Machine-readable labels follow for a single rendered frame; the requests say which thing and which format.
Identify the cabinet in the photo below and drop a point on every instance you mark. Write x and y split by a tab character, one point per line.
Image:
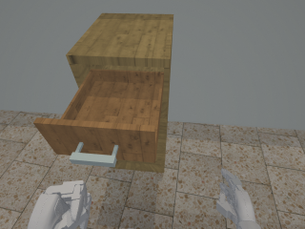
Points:
139	42

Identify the handle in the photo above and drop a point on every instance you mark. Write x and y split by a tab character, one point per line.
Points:
93	159

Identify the robot left hand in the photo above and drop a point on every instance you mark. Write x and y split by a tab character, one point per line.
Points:
68	202

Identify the drawer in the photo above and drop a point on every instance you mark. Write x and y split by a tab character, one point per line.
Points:
111	107

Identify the robot right hand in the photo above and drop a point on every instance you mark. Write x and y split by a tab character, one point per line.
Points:
238	206

